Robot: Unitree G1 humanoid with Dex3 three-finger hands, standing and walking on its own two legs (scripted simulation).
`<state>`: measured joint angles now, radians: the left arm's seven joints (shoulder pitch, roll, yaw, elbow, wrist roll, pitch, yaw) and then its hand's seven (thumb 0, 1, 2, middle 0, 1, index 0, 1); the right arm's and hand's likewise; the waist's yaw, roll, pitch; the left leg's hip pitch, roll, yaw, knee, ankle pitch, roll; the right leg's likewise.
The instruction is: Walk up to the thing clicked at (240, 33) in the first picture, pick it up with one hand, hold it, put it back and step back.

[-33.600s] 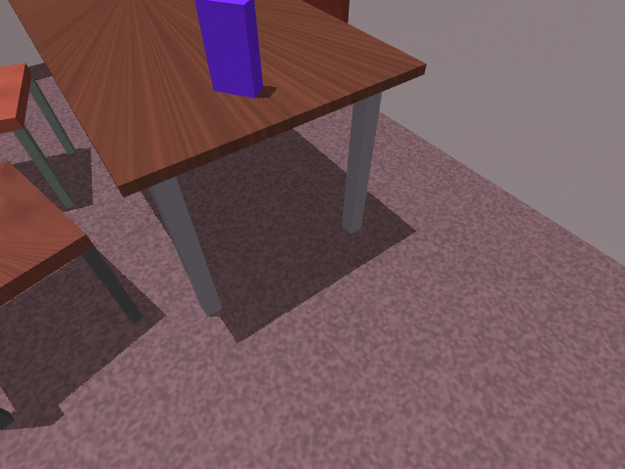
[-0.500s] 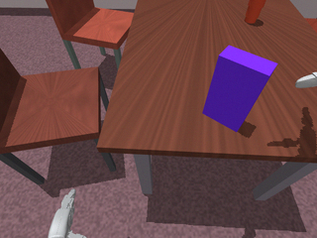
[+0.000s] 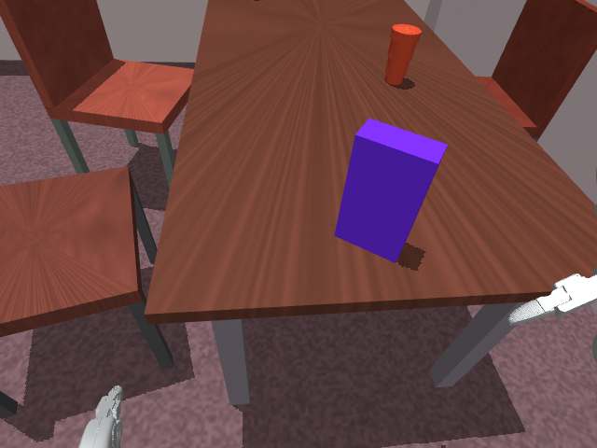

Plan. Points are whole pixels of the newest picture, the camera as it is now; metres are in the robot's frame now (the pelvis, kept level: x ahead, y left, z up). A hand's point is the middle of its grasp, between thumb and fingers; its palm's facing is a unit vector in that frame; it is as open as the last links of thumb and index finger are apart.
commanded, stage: sink last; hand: right
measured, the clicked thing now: (383, 196) +0.47 -0.15 +0.09
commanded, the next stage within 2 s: home in 0.56 s
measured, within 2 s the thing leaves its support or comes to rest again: neither
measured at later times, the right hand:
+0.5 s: hand out of the picture +0.13 -0.21 +0.21, palm faces +0.42 +0.80 -0.43, open 17.5 cm
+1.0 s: hand (515, 416) +0.13 -0.20 +0.11, palm faces +0.23 +0.92 -0.33, open 17.1 cm
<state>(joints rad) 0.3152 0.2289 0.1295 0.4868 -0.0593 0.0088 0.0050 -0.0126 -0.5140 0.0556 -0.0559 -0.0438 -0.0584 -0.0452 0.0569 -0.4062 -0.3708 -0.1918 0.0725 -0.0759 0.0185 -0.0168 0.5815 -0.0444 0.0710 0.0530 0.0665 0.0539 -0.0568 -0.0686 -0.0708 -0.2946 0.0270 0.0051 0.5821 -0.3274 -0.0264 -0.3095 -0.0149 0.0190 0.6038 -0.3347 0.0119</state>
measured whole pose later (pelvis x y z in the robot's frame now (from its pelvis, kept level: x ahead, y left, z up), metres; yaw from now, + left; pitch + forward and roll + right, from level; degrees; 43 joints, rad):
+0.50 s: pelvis -0.05 +0.02 +0.00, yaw -1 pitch -4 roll -1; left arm 0.32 0.21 0.14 0.49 -0.02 -0.09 0.05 -0.01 -0.50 0.04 -0.05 -0.05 -0.06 -0.04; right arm 0.46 -0.33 -0.39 -0.47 0.07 -0.31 0.00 -0.01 0.57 -0.04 0.07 0.05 0.07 0.05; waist -0.07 -0.07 0.01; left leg -0.25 0.03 0.03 0.59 -0.28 0.00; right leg -0.24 -0.01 0.05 0.55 -0.25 0.03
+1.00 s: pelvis -0.04 +0.01 +0.01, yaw -1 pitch -4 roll +0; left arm 0.23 0.16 0.07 0.59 -0.02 -0.13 0.02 -0.01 0.17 0.54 -0.14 -0.19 -0.15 -0.20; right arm 0.55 -0.23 -0.18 -0.24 0.04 -0.33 0.02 -0.01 0.47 -0.10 0.07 0.06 0.07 0.07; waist -0.05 -0.04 0.05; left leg -0.20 0.03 0.02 0.51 -0.24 -0.01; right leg -0.20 -0.01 0.03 0.49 -0.22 0.02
